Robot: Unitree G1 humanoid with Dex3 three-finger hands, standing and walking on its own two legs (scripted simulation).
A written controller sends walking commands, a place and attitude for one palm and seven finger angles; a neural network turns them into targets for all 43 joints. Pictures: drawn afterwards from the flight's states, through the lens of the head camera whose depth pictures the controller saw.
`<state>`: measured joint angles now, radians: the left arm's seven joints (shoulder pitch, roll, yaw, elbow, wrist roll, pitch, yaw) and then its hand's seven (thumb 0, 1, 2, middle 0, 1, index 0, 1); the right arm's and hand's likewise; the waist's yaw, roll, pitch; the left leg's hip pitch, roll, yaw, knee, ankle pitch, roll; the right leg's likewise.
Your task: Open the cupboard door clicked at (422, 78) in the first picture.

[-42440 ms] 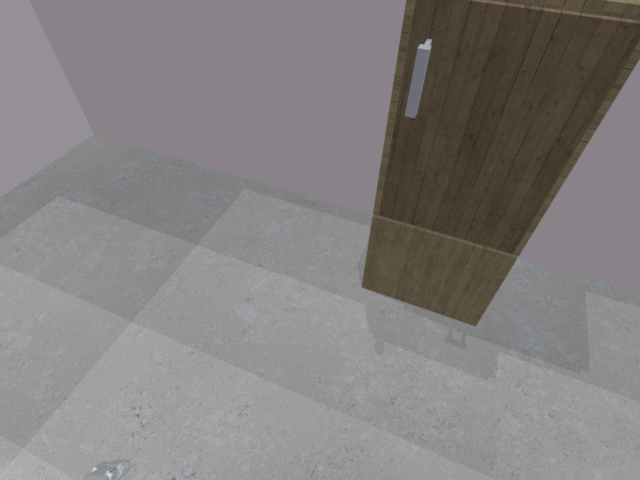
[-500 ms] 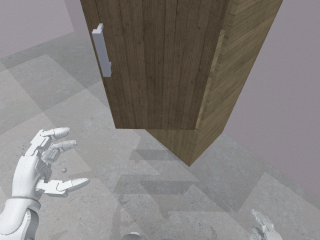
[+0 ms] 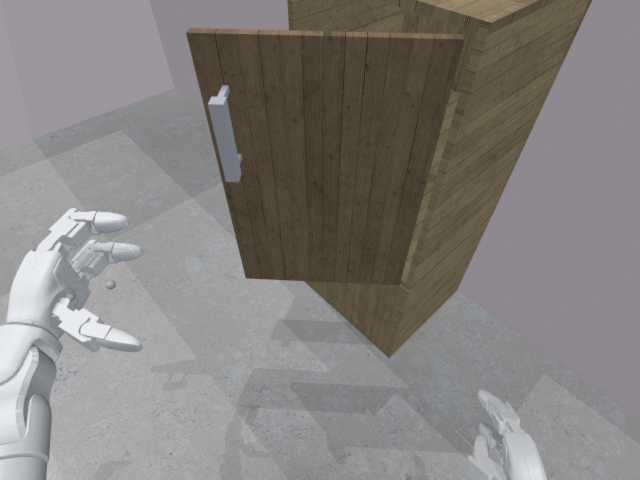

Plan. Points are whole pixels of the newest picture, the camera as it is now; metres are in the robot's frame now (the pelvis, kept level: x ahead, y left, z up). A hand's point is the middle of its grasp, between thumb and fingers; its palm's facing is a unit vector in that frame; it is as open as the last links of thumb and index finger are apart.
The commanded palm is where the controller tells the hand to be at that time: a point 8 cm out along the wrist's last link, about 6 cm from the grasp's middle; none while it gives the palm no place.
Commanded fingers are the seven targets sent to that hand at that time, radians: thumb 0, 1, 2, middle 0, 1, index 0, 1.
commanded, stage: raise the hand with hooked fingers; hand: left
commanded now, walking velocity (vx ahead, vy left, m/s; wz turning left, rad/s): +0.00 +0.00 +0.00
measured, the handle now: (229, 135) +0.59 +0.22 +0.12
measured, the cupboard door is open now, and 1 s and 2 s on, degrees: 44 44 44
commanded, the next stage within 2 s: move the hooked fingers beside the handle in 0.60 s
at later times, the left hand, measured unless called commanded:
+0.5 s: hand (125, 264) +0.30 +0.25 +0.14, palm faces +0.10 -0.99 -0.05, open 13.9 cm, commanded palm +0.26 +0.30 +0.14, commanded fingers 0.00 -0.50 0.30 -0.30 -1.20 -0.30 -1.20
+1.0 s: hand (137, 239) +0.34 +0.26 +0.13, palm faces +0.07 -1.00 -0.02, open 14.0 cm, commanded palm +0.32 +0.31 +0.13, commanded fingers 0.00 -0.50 0.30 -0.30 -1.20 -0.30 -1.20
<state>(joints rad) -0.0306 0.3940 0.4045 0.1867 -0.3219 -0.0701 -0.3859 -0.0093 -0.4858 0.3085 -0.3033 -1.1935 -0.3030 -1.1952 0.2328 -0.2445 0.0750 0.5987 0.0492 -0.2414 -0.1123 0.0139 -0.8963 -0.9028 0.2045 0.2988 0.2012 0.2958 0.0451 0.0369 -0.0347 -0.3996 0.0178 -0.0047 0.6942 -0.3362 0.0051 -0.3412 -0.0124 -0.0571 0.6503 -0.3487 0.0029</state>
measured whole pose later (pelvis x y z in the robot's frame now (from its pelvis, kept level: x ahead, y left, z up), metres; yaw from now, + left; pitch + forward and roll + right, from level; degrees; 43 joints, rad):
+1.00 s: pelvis -0.01 -0.01 +0.00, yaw -1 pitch +3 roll -1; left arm -0.33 0.46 0.43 0.54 -0.28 -0.07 -0.42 -0.01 -0.50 0.30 -0.30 -1.20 -0.30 -1.20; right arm 0.25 -0.27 0.06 0.63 0.06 -0.20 -0.13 0.01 -0.90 -0.90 0.20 0.30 0.20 0.30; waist 0.01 0.03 -0.02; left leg -0.40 0.03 0.00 0.64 -0.30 -0.01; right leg -0.35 0.00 -0.05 0.62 -0.32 -0.01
